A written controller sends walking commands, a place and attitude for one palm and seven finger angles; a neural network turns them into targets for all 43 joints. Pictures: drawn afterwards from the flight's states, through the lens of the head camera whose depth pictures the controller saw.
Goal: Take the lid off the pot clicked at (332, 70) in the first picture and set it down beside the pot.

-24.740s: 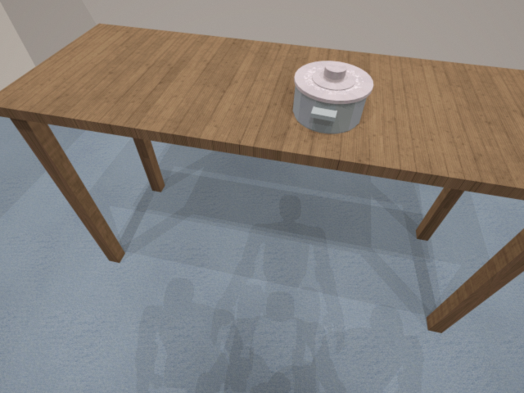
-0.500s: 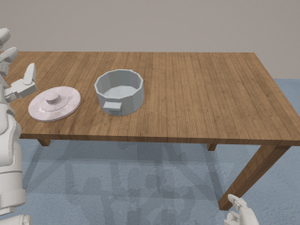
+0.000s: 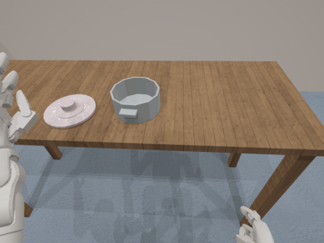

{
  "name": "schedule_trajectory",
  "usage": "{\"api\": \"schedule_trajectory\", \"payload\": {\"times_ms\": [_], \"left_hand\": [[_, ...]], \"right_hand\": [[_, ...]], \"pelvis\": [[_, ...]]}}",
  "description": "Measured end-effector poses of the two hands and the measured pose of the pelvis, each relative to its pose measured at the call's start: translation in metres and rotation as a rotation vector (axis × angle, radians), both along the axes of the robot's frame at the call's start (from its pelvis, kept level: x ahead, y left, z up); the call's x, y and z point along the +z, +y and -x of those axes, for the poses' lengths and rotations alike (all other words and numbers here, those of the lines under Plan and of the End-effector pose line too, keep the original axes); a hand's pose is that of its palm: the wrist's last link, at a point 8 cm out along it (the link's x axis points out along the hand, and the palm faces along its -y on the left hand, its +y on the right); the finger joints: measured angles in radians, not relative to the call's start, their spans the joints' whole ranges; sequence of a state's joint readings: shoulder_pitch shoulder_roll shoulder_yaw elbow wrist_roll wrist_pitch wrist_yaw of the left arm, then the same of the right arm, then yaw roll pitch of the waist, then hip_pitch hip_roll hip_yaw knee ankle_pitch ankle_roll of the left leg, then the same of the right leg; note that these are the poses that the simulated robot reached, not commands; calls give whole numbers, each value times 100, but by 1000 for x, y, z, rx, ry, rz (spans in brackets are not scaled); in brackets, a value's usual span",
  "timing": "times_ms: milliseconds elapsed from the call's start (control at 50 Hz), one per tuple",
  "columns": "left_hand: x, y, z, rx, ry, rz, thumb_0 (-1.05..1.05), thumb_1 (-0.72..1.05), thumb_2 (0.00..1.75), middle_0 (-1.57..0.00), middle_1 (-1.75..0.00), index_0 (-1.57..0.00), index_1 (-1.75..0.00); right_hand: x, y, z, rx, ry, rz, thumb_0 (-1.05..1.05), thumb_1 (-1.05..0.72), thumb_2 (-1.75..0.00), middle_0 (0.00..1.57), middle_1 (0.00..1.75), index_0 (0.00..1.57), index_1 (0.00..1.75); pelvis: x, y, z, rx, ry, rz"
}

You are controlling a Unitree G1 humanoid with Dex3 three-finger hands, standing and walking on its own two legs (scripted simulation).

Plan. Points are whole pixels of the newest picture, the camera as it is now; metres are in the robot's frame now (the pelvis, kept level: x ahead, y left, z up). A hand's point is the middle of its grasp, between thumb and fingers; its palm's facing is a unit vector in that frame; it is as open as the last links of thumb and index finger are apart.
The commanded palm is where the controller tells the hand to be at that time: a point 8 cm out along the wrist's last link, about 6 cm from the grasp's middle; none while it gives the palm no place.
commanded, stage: draw the hand back to the body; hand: left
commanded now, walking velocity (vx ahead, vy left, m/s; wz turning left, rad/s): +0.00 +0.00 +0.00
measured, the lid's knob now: (68, 104) +0.51 +0.39 +0.06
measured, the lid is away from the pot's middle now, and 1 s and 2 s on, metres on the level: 0.24 0.24 0.24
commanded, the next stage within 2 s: step back with the hand held close in 0.54 s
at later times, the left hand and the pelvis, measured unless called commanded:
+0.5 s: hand (11, 148) +0.19 +0.26 +0.24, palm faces +0.48 -0.82 -0.32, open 7.4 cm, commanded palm +0.13 +0.30 +0.24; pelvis +0.01 +0.02 +0.00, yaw +1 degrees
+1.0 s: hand (19, 155) +0.19 +0.27 +0.21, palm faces +0.32 -0.80 -0.51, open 7.4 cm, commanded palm +0.12 +0.33 +0.24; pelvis -0.01 +0.05 -0.01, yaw -1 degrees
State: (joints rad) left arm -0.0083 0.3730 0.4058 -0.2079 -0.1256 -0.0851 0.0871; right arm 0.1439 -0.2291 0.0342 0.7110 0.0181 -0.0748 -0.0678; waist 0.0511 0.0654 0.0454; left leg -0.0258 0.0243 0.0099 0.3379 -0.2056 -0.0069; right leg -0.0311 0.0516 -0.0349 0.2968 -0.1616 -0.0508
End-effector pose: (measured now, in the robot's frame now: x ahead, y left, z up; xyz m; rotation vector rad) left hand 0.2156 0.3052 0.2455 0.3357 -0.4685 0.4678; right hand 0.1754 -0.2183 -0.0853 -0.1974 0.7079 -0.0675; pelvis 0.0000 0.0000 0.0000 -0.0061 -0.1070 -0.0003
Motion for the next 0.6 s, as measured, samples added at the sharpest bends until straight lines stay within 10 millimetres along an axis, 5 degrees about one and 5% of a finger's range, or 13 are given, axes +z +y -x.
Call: {"api": "schedule_trajectory", "payload": {"times_ms": [420, 600], "left_hand": [[-5, -6, 65, -34, 24, -111, 1, 89, 90, -21, -30, -20, -30], [-2, 3, 71, -3, 12, -120, 1, 89, 90, -21, -30, -20, -30]], "right_hand": [[13, 31, -18, 60, -75, 5, 2, -90, -90, 20, 30, 20, 30], [13, 46, -23, 88, -71, 0, 2, -90, -90, 20, 30, 20, 30]], "pelvis": [[-1, 21, -5, 4, -10, 7], [-1, 26, -5, 13, -9, 8]]}}
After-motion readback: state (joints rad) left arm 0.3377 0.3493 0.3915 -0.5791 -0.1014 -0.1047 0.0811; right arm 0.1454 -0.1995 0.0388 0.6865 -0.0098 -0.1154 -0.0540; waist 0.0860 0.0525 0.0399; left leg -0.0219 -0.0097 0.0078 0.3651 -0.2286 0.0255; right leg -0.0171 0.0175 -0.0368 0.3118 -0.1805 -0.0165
